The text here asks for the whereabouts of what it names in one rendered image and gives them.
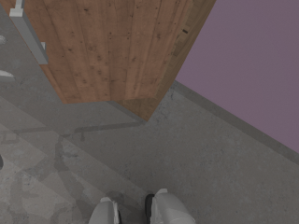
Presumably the right robot shin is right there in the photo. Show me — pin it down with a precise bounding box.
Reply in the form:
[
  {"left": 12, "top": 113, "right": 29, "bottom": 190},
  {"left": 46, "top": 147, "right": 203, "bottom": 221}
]
[{"left": 149, "top": 189, "right": 167, "bottom": 224}]

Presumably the handle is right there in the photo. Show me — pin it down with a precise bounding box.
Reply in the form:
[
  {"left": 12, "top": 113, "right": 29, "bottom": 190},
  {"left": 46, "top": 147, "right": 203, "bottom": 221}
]
[{"left": 9, "top": 0, "right": 49, "bottom": 64}]

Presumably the cupboard door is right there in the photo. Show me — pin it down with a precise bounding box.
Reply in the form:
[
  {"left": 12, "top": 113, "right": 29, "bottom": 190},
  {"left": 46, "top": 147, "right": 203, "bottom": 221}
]
[{"left": 0, "top": 0, "right": 192, "bottom": 105}]

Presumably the robot right thigh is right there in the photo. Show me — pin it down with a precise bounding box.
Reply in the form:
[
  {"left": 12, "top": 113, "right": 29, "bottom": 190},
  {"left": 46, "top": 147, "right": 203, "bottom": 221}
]
[{"left": 152, "top": 192, "right": 196, "bottom": 224}]

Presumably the left robot hand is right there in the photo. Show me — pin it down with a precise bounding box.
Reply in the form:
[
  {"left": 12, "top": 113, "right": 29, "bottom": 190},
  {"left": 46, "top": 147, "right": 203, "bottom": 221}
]
[{"left": 0, "top": 35, "right": 16, "bottom": 82}]

